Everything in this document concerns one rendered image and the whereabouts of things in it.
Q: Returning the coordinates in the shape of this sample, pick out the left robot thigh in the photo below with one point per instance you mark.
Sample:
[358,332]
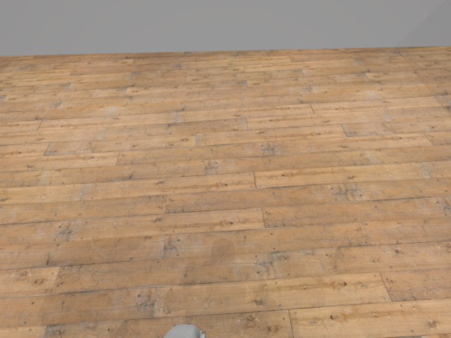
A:
[185,331]

